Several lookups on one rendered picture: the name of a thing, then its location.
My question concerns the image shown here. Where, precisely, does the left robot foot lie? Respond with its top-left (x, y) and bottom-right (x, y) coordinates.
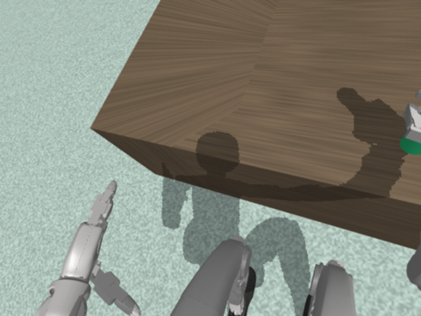
top-left (228, 267), bottom-right (256, 316)

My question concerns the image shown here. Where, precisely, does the right robot hand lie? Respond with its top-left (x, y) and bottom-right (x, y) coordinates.
top-left (403, 89), bottom-right (421, 143)

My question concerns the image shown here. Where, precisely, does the left robot hand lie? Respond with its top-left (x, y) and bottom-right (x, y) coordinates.
top-left (60, 180), bottom-right (141, 316)

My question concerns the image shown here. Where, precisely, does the right robot arm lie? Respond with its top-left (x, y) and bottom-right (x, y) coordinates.
top-left (407, 231), bottom-right (421, 291)

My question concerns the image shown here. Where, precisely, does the can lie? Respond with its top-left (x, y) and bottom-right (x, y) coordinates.
top-left (400, 112), bottom-right (421, 155)

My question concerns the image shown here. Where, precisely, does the left robot arm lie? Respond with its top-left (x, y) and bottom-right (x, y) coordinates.
top-left (36, 278), bottom-right (91, 316)

